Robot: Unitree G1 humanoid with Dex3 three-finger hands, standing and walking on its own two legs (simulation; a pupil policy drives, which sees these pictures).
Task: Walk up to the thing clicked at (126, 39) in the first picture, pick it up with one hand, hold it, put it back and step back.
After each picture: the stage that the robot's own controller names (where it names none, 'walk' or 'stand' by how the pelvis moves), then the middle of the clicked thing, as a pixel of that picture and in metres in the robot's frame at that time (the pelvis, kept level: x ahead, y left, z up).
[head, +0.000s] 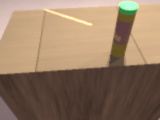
stand; (122, 32) +0.61 -0.14 +0.07
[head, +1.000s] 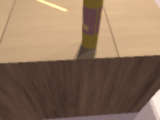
sink last; (91, 20) +0.58 +0.01 +0.11
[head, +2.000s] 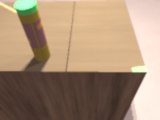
stand; (35, 33) +0.53 +0.23 +0.10
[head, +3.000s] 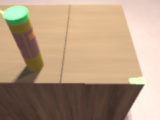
stand; (27, 43) +0.48 +0.23 +0.10
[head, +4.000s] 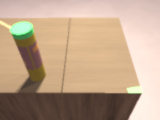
stand; (31, 55) +0.47 +0.24 +0.07
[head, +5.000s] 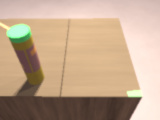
stand; (28, 58) +0.45 +0.24 +0.07
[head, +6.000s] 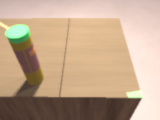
stand; (27, 58) +0.45 +0.24 +0.07
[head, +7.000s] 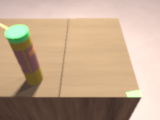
stand; (27, 58) +0.45 +0.24 +0.07
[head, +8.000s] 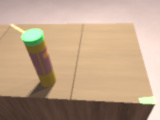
rise first; (41, 61) +0.45 +0.22 +0.07
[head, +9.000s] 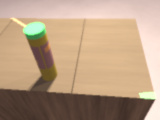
go down; (43, 55) +0.47 +0.22 +0.07
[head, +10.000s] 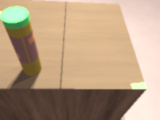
go down; (25, 46) +0.46 +0.20 +0.09
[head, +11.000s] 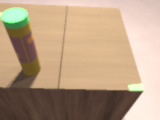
go down; (24, 46) +0.47 +0.21 +0.09
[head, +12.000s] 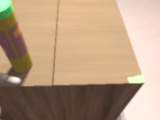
close in; (12, 41) +0.46 +0.22 +0.12
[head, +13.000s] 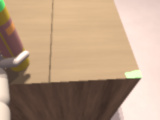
lift; (6, 38) +0.46 +0.22 +0.13
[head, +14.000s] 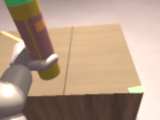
lift; (36, 39) +0.36 +0.14 +0.27
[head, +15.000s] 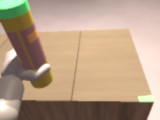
hold; (29, 48) +0.33 +0.17 +0.25
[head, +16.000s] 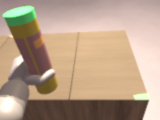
hold; (35, 55) +0.34 +0.16 +0.23
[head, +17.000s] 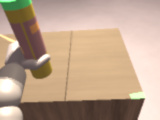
crouch; (30, 40) +0.39 +0.17 +0.25
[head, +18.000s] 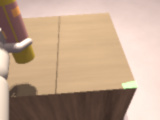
lower; (12, 25) +0.48 +0.21 +0.21
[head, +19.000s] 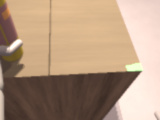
lower; (0, 25) +0.49 +0.23 +0.14
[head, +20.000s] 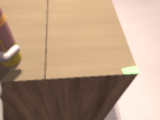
lower; out of the picture +0.48 +0.23 +0.14
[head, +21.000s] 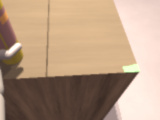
lower; out of the picture +0.48 +0.23 +0.14
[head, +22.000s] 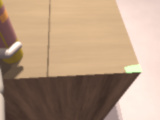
rest; out of the picture +0.48 +0.23 +0.14
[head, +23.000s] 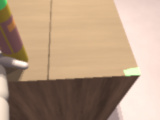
withdraw; (6, 35) +0.47 +0.22 +0.13
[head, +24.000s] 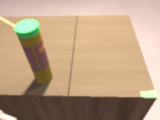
sink last; (36, 55) +0.44 +0.21 +0.11
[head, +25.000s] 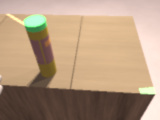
stand; (42, 49) +0.47 +0.21 +0.10
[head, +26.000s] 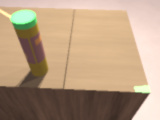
stand; (33, 47) +0.46 +0.21 +0.10
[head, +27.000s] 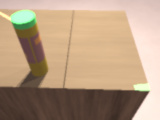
stand; (32, 47) +0.46 +0.21 +0.11
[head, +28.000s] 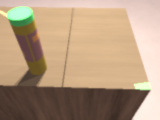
stand; (30, 45) +0.46 +0.22 +0.12
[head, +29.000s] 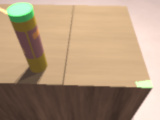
stand; (30, 42) +0.46 +0.21 +0.13
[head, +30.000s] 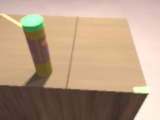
stand; (39, 49) +0.48 +0.21 +0.10
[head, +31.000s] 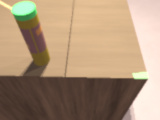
walk; (34, 38) +0.50 +0.21 +0.08
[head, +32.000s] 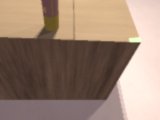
walk; (50, 3) +0.68 +0.18 +0.08
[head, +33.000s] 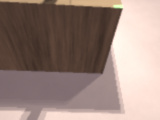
walk; out of the picture +1.00 +0.24 +0.09
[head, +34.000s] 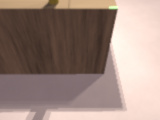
stand; out of the picture +1.06 +0.24 +0.08
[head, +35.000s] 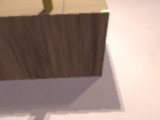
stand; out of the picture +1.08 +0.28 +0.07
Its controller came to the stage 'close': yes
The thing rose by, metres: 0.20
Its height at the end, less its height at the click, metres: +0.00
